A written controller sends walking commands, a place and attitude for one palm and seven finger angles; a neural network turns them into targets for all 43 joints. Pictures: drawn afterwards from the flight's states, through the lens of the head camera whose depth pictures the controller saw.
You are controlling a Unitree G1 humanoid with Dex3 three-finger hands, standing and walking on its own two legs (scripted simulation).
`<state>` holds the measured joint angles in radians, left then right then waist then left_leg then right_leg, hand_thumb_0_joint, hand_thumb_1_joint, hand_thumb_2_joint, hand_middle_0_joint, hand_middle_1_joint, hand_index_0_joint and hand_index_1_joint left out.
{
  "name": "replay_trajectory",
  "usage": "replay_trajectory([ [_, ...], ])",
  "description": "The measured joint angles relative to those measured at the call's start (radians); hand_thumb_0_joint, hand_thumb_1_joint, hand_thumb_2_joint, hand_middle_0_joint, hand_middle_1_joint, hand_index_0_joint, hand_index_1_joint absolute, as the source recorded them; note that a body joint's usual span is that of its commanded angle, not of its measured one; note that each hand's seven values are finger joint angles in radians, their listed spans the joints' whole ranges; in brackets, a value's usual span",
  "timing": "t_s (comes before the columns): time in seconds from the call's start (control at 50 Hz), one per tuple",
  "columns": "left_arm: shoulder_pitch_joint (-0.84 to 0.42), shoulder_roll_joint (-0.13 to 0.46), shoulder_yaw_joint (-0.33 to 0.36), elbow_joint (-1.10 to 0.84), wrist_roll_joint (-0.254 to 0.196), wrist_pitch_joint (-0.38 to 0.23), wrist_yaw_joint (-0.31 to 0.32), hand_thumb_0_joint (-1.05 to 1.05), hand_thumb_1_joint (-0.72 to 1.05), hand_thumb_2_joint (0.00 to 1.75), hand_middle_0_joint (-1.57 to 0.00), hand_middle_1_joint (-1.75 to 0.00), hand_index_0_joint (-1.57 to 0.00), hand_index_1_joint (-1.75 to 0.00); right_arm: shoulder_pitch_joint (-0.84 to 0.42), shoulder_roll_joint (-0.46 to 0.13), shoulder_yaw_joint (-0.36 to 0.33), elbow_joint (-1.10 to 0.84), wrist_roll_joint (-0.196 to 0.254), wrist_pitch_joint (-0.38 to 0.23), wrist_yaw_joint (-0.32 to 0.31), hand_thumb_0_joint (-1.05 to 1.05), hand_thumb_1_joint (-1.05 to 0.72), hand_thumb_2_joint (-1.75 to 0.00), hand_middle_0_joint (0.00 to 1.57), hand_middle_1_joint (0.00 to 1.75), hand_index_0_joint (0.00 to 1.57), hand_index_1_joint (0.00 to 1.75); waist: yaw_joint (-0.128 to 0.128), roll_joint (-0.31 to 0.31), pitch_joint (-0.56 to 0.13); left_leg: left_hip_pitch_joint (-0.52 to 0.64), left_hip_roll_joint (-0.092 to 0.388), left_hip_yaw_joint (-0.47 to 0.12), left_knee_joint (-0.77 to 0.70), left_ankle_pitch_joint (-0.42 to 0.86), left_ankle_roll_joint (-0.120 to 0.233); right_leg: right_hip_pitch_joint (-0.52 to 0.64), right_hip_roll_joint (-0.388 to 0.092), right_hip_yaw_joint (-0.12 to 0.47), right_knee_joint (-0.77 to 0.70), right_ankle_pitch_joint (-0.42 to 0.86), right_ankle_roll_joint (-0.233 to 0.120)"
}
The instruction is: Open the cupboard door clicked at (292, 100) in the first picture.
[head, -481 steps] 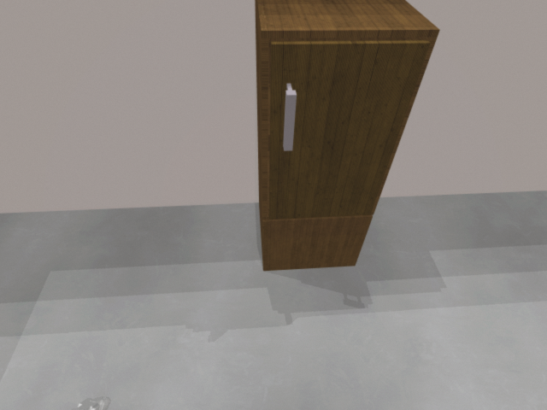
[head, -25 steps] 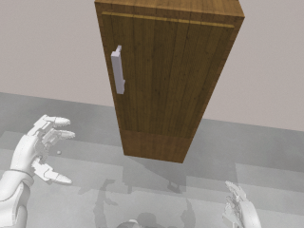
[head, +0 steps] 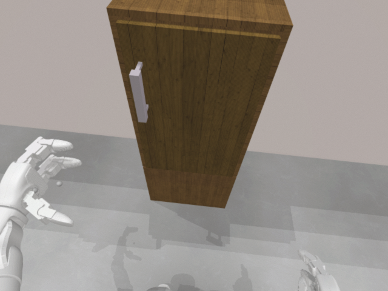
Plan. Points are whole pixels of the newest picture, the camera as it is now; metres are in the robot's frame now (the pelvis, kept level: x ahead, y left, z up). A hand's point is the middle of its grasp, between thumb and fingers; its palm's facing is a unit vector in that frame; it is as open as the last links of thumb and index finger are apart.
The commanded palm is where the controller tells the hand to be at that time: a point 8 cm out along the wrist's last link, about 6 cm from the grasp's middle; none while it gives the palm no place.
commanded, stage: raise the hand with hooked fingers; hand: left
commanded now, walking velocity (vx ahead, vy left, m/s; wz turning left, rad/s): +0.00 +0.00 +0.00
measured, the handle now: (141, 93) +0.58 +0.18 +0.05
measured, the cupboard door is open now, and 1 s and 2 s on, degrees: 0 0 0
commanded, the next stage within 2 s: move the hooked fingers beside the handle in 0.22 s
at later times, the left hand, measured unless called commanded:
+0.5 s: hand (65, 176) +0.31 +0.27 +0.07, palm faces -0.01 -1.00 -0.03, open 14.0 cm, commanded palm +0.29 +0.31 +0.07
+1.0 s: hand (85, 142) +0.39 +0.26 +0.07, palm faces -0.05 -1.00 -0.01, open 14.0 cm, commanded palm +0.37 +0.31 +0.07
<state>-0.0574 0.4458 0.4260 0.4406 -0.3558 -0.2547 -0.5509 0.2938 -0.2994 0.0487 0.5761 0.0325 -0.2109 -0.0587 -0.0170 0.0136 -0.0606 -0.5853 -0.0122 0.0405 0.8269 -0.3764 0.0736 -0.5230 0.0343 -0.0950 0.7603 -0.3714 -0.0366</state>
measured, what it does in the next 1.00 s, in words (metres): stands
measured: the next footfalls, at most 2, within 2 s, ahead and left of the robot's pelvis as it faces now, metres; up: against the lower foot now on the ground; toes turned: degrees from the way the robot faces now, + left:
none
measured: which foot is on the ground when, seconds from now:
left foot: down 0.00-1.00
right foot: down 0.00-1.00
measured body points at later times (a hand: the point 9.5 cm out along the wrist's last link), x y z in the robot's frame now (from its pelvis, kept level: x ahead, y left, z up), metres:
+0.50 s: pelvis +0.00 -0.01 +0.00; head +0.05 +0.00 +0.44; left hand +0.30 +0.32 +0.08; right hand +0.16 -0.26 -0.08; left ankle +0.02 +0.07 -0.70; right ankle +0.01 -0.10 -0.70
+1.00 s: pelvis +0.01 -0.01 -0.01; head +0.09 +0.01 +0.44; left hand +0.39 +0.31 +0.07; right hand +0.10 -0.28 -0.10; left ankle +0.02 +0.07 -0.70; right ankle +0.01 -0.10 -0.70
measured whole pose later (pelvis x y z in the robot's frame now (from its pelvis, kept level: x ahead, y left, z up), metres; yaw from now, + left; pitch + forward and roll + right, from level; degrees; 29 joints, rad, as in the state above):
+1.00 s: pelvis +0.01 -0.01 -0.01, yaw -1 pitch +13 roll -2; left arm -0.42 0.52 0.45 0.79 -0.29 -0.30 -0.55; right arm 0.35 -0.30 0.05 0.60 0.04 -0.11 -0.06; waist -0.06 0.01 -0.08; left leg -0.69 0.00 0.05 0.87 -0.41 0.06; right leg -0.64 0.05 -0.08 0.81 -0.40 -0.05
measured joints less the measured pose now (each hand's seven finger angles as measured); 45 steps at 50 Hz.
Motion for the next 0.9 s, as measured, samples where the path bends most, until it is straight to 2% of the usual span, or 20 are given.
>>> replay_trajectory([
  [0.1,0.007,-0.004,0.004,-0.008,0.009,-0.012,0.018,-0.01,-0.49,0.3,-0.3,-1.2,-0.3,-1.2,-0.003,0.005,0.0,-0.008,0.001,0.0,0.0,0.01,-0.9,-0.9,0.21,0.3,0.21,0.3,0.0,0.003,0.006,-0.001,0.004,-0.004,0.004,0.001,-0.004,0.0,0.004,-0.004,0.002,0.001,-0.005],
  [0.36,-0.009,-0.001,-0.007,0.02,0.002,-0.005,0.002,-0.01,-0.5,0.3,-0.3,-1.2,-0.3,-1.2,-0.022,0.018,0.019,-0.005,0.006,-0.007,-0.013,0.01,-0.9,-0.9,0.21,0.3,0.21,0.3,0.013,0.019,0.002,-0.002,0.003,-0.007,0.001,0.004,-0.011,-0.004,0.003,-0.006,0.008,-0.003,-0.011],
  [0.44,-0.064,0.004,-0.008,0.074,0.006,-0.01,-0.007,-0.01,-0.5,0.3,-0.3,-1.2,-0.3,-1.2,-0.027,0.015,0.024,0.004,0.006,-0.005,-0.021,0.01,-0.9,-0.9,0.21,0.3,0.21,0.3,0.017,0.016,0.003,-0.014,0.002,-0.013,0.01,0.002,-0.013,-0.014,0.003,-0.013,0.017,-0.007,-0.013],
  [0.56,-0.195,0.029,-0.012,0.173,0.036,-0.011,-0.007,-0.01,-0.5,0.3,-0.3,-1.2,-0.3,-1.2,-0.035,0.007,0.022,0.019,0.006,0.003,-0.028,0.01,-0.9,-0.9,0.21,0.3,0.21,0.3,0.006,0.006,0.018,-0.049,0.005,-0.021,0.03,-0.002,-0.018,-0.045,0.005,-0.021,0.033,-0.011,-0.018],
  [0.7,-0.284,0.058,0.0,0.262,0.05,-0.009,-0.012,-0.01,-0.5,0.3,-0.3,-1.2,-0.3,-1.2,-0.007,0.002,0.016,0.018,0.005,0.029,-0.02,0.01,-0.9,-0.9,0.21,0.3,0.21,0.3,-0.021,-0.003,-0.002,-0.071,0.012,-0.003,0.033,-0.012,-0.017,-0.078,0.01,-0.002,0.042,-0.017,-0.018],
  [0.78,-0.302,0.078,0.026,0.301,0.062,0.0,-0.003,-0.01,-0.49,0.3,-0.3,-1.2,-0.3,-1.2,0.018,-0.002,0.009,0.005,0.004,0.049,-0.009,0.01,-0.9,-0.9,0.21,0.3,0.21,0.3,-0.035,-0.004,-0.009,-0.082,0.016,0.007,0.034,-0.018,-0.016,-0.093,0.015,0.008,0.046,-0.02,-0.016],
  [0.9,-0.312,0.077,0.031,0.305,0.064,-0.031,0.001,-0.01,-0.49,0.3,-0.3,-1.2,-0.3,-1.2,0.052,-0.005,-0.003,0.007,0.003,0.076,0.001,0.01,-0.9,-0.9,0.21,0.3,0.21,0.3,-0.037,0.0,-0.013,-0.096,0.018,0.012,0.04,-0.026,-0.012,-0.107,0.016,0.014,0.047,-0.023,-0.012],
])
